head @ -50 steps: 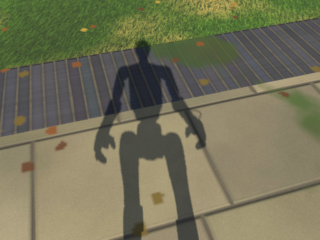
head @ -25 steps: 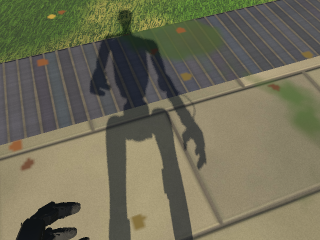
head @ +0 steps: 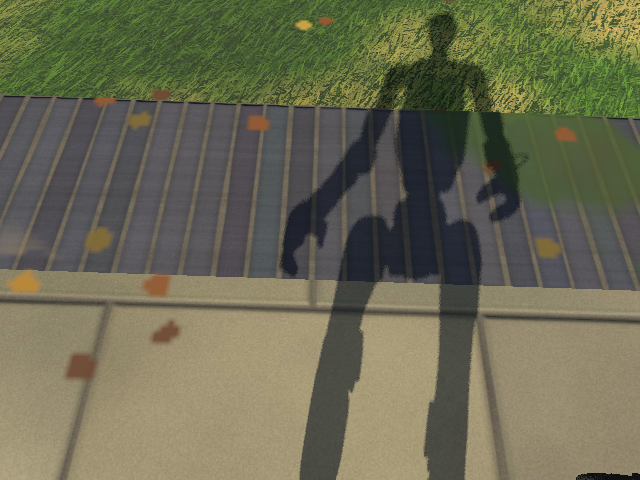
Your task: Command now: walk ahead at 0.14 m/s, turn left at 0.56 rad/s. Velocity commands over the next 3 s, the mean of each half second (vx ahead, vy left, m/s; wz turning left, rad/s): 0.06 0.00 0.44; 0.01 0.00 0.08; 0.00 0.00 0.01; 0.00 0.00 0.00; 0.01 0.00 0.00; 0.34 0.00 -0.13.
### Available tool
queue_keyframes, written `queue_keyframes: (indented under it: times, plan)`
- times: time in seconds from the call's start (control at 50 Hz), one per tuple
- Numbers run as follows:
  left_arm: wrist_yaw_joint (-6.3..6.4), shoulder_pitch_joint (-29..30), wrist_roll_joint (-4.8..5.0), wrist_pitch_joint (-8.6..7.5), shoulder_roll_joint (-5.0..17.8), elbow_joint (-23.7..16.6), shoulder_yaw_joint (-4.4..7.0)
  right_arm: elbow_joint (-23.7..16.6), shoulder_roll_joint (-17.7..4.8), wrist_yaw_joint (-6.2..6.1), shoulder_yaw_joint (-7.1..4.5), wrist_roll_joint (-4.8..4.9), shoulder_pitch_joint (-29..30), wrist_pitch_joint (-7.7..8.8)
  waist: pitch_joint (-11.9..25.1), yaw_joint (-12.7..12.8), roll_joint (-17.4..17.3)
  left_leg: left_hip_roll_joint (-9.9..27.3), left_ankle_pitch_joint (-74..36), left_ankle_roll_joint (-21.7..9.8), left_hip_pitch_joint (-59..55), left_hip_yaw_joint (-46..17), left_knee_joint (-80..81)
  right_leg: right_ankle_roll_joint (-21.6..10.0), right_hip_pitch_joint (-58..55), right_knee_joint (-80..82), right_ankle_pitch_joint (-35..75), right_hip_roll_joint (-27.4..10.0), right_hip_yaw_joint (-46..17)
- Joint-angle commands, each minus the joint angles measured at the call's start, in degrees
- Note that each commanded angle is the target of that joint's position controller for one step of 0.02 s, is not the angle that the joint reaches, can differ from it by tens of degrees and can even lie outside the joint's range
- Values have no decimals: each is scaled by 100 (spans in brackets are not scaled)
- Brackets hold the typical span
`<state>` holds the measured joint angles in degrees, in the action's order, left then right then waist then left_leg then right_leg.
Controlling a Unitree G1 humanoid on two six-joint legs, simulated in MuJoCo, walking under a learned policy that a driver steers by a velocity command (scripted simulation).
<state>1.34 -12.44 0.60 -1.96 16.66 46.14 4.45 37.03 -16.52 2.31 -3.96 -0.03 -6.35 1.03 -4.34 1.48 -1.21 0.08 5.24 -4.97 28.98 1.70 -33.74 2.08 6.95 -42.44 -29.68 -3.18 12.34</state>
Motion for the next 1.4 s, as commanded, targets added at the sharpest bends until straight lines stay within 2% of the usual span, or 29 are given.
queue_keyframes:
  times: [0.02, 0.04, 0.06, 0.08, 0.1, 0.12, 0.14, 0.18, 0.22, 0.26, 0.32, 0.38, 0.4, 0.44, 0.46, 0.48, 0.5, 0.52, 0.54, 0.58, 0.62, 0.66, 0.7, 0.74, 0.8, 0.94, 1.14, 1.4]
  plan:
    - [-119, -512, -128, -125, 633, -502, 7, -431, -1539, -88, -440, -90, -1238, 33, 3045, -510, -711, 2125, -3257, -2044, -4304, -3971, 922, 141, 2820, -3994, -1122, 587, -1809]
    - [-121, 28, 53, -100, 805, -644, 59, -463, -1263, -55, -363, -32, -907, 70, 2319, -499, -308, 1868, -2230, -1741, -3761, -3333, 1170, 26, 3153, -3848, -525, 382, -1823]
    - [-52, 238, -2, -60, 731, -662, 47, -428, -1039, -79, -307, 89, -643, 59, 1637, -342, 69, 1546, -1414, -1369, -3028, -2843, 1303, 7, 3245, -3381, -46, 169, -1757]
    - [26, 322, -83, 5, 751, -635, 63, -454, -876, -127, -251, 126, -403, 18, 1236, -211, 78, 1324, -1014, -1147, -2327, -2528, 1434, 18, 3079, -2939, 264, 18, -1766]
    - [49, 266, -97, 75, 792, -641, 88, -507, -838, -166, -232, 58, -271, -11, 1103, -53, -115, 1138, -872, -1037, -1782, -2356, 1560, 11, 2699, -2671, 478, -7, -1777]
    - [57, 186, -116, 116, 756, -622, 89, -560, -877, -190, -244, -21, -204, -25, 1094, 11, -246, 1016, -984, -1005, -1497, -2263, 1619, 38, 2458, -2536, 635, 82, -1712]
    - [66, 102, -128, 131, 667, -589, 70, -577, -922, -221, -262, -51, -201, -25, 1148, 39, -313, 949, -1196, -1008, -1403, -2156, 1609, 86, 2351, -2322, 718, 129, -1690]
    - [104, 152, -141, 147, 562, -579, 32, -563, -1015, -294, -300, -24, -311, -39, 1247, -5, -323, 876, -1300, -996, -1426, -2098, 1550, 196, 2352, -1849, 846, 201, -1715]
    - [129, 318, -128, 174, 537, -615, 16, -572, -1050, -372, -314, 16, -358, -99, 1299, -79, -369, 827, -735, -936, -1497, -2216, 1523, 290, 2425, -1456, 1030, 231, -1800]
    - [127, 374, -93, 200, 535, -595, 9, -611, -977, -420, -281, 6, -270, -155, 1273, -123, -479, 766, 46, -823, -1443, -2226, 1536, 333, 2368, -1114, 1263, 192, -1813]
    - [102, 512, -74, 181, 510, -631, -7, -597, -890, -418, -233, -50, -267, -208, 1129, -245, -672, 728, 669, -775, -1264, -2312, 1544, 330, 2073, -620, 1309, 157, -1750]
    - [48, 550, -55, 101, 528, -667, -14, -552, -816, -369, -181, -87, -330, -247, 1082, -351, -742, 827, 396, -804, -1384, -2498, 1351, 232, 1749, -105, 1064, 167, -1656]
    - [21, 519, -50, 72, 523, -670, -16, -535, -786, -354, -155, -81, -339, -260, 1077, -345, -745, 854, 192, -792, -1462, -2573, 1250, 175, 1617, 160, 1016, 186, -1617]
    - [-58, 248, -60, 10, 423, -588, -30, -506, -667, -345, -79, -22, -248, -290, 1047, -124, -677, 714, -62, -607, -1422, -2537, 995, -12, 964, 1347, 1622, 244, -1481]
    - [-90, 182, -129, -18, 488, -579, -26, -438, -563, -344, -38, 0, -403, -281, 992, -89, -515, 528, 71, -358, -1243, -2405, 846, -153, 519, 1955, 2274, 73, -1617]
    - [-82, 139, -250, -28, 858, -643, 29, -427, -405, -343, 10, -69, -616, -246, 1020, -254, 232, 112, 737, 3, -928, -1936, 192, -460, 172, 2215, 3017, -769, -2392]
    - [-68, 473, -296, 5, 1050, -588, 60, -471, -368, -310, -10, -50, -848, -194, 787, -685, 1382, -514, 1752, 285, -615, -1097, -17, -1096, 429, 2227, 3576, -1295, -3028]
    - [-70, 611, -273, -3, 629, -664, -34, -469, -612, -317, -48, -143, -578, -157, 792, -440, 1328, -314, 1847, 481, -897, -982, -127, -1345, 732, 2365, 3194, -1408, -3197]
    - [-69, 659, -223, -13, 547, -666, -61, -472, -677, -314, -91, -115, -359, -157, 760, -362, 1158, -273, 1553, 520, -1023, -929, -52, -1196, 672, 2316, 2888, -1155, -2968]
    - [-68, 581, -107, -36, 668, -604, -40, -466, -456, -309, -43, -151, -160, -227, 718, -258, 1107, -168, 767, 569, -1320, -911, 409, -846, 621, 2176, 2492, -783, -2602]
    - [-74, 357, -150, -47, 551, -532, -98, -433, -341, -274, -7, -139, -160, -269, 718, -213, 953, -73, 334, 494, -1794, -982, 600, -590, 890, 2136, 2029, -513, -2311]
    - [-102, 357, -170, -35, 493, -563, -136, -347, -422, -255, -34, -107, -288, -268, 540, -186, 625, -36, 319, 314, -1710, -1031, 577, -429, 1001, 2082, 1383, -262, -1995]
    - [-104, 328, -151, -35, 493, -559, -145, -300, -420, -260, -40, -110, -265, -231, 468, -146, 343, 23, 255, 261, -1586, -1113, 659, -391, 920, 1901, 1425, -149, -1848]
    - [-93, 277, -130, -28, 471, -551, -156, -255, -379, -274, -32, -112, -274, -186, 548, -105, 121, 65, -9, 281, -1577, -1172, 669, -395, 779, 1734, 1743, -93, -1764]
    - [-96, 247, -126, -10, 419, -525, -175, -199, -353, -294, -25, -91, -316, -146, 655, -77, -45, 94, -202, 288, -1609, -1213, 646, -381, 634, 1604, 1980, -22, -1679]
    - [-128, 283, -115, 10, 347, -401, -206, -102, -338, -356, -21, -77, -405, -147, 643, -105, 1, 121, -362, 291, -1737, -1236, 606, -345, 620, 1610, 2075, 41, -1630]
    - [-92, 210, -101, 0, 333, -71, -223, 107, -268, -430, -16, -68, -454, -167, 538, -121, 101, 90, -383, 336, -1876, -1175, 625, -318, 681, 1737, 1968, 73, -1620]
    - [-56, 59, -87, -13, 335, 475, -249, 666, -238, -497, -29, -52, -531, -172, 379, -106, 92, 43, -317, 437, -1983, -1081, 758, -359, 716, 1963, 1773, 100, -1633]
